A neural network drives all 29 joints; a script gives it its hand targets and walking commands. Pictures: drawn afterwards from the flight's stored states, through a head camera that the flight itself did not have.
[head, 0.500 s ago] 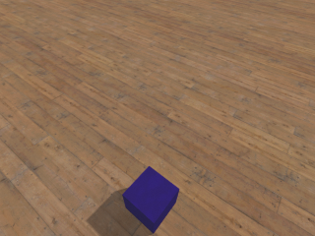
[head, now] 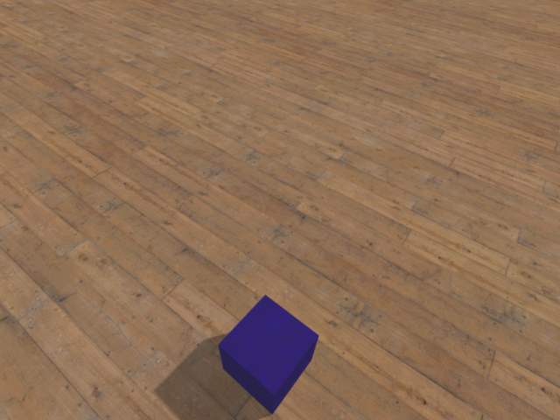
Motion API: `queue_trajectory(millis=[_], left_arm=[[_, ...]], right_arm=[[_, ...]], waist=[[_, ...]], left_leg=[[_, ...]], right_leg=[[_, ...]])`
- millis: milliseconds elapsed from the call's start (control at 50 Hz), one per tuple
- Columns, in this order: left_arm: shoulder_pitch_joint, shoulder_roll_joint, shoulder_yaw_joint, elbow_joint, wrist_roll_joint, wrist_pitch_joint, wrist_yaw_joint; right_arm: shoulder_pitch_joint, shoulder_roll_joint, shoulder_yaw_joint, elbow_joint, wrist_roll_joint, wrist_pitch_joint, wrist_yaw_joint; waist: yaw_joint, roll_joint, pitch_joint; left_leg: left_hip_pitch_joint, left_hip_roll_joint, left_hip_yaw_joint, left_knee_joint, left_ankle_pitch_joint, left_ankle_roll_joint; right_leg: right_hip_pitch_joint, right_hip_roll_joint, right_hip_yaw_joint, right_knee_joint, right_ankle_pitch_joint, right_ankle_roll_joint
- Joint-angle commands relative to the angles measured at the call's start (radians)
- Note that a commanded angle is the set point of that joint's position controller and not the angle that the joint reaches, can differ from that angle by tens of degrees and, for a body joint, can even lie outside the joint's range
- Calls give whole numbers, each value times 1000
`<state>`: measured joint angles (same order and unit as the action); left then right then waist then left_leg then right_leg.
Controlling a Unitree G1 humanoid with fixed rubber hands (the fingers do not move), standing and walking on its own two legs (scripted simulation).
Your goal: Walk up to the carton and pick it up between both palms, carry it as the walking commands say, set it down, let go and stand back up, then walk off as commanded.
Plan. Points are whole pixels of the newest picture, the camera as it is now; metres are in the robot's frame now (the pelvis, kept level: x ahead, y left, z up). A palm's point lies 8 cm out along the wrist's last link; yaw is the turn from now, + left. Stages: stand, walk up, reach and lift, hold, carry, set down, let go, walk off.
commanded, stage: walk up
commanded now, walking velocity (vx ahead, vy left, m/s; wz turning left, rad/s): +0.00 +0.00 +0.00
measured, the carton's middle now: (268, 353) +0.49 +0.00 -0.67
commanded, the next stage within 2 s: none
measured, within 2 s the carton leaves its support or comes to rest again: neither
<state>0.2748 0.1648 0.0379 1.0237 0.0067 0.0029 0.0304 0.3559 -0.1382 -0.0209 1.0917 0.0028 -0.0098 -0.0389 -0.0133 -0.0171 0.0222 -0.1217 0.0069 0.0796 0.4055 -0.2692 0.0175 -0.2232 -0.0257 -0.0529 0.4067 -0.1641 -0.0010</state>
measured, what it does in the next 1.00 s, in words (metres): stands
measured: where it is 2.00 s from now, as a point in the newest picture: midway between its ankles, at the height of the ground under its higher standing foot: outside the picture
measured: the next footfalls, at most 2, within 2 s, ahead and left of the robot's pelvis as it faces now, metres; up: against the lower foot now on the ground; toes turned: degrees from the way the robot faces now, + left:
left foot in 1.34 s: +0.03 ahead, +0.12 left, +0.00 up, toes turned +15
right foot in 2.00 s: +0.08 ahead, -0.25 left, +0.00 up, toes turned +27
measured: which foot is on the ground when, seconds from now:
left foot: down 0.00-1.00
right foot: down 0.00-1.00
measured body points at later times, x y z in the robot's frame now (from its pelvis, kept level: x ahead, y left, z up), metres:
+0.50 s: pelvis +0.02 -0.02 +0.00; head +0.02 -0.02 +0.45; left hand +0.00 +0.21 -0.16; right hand +0.00 -0.24 -0.16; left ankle -0.03 +0.10 -0.74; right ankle +0.03 -0.12 -0.74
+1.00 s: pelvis +0.03 -0.03 +0.00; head +0.04 -0.04 +0.45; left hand +0.02 +0.21 -0.15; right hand +0.01 -0.26 -0.16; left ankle -0.03 +0.10 -0.74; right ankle +0.03 -0.12 -0.74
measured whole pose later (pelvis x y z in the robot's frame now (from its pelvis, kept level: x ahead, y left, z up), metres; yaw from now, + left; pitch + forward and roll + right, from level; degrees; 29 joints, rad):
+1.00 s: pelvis +0.03 -0.03 +0.00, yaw +2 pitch -1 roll +0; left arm 0.26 0.17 0.03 1.15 0.01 -0.02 0.04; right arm 0.32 -0.16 -0.02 1.15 -0.01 -0.01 -0.05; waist 0.00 0.02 0.03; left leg -0.05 0.05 0.03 0.34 -0.26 -0.04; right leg -0.16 0.01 -0.11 0.38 -0.21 -0.04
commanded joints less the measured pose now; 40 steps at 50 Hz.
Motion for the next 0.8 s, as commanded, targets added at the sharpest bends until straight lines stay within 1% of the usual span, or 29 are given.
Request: queue_trajectory(millis=[0,20,80,300,620,780], left_arm=[[50,68,2,5,-2,-15,5],[48,67,1,11,-2,-13,6],[51,56,-2,32,0,-12,9],[63,53,-4,83,1,-17,12],[66,63,0,107,0,-14,13],[54,83,3,115,-1,-22,13]], right_arm=[[36,-96,-17,-22,6,-6,-7],[37,-99,-18,-21,5,-4,-7],[45,-89,-17,-9,2,1,-8],[36,-77,-13,24,1,3,-11],[60,-72,-6,53,-6,3,-13],[59,-82,-7,60,-10,-3,-12]], waist=[[17,16,27],[16,23,36],[14,15,56],[13,21,55],[14,23,56],[14,24,58]], left_leg=[[-60,104,-95,-113,101,16],[-58,105,-95,-116,102,14],[-52,109,-94,-120,108,11],[-27,108,-94,-119,132,-3],[-47,109,-106,-129,147,-17],[-46,112,-109,-129,148,-23]], right_leg=[[77,-81,66,-59,121,-19],[70,-79,65,-61,109,-18],[58,-75,67,-74,84,-15],[60,-82,81,-84,116,-17],[96,-84,80,-86,94,-21],[108,-89,84,-90,109,-25]])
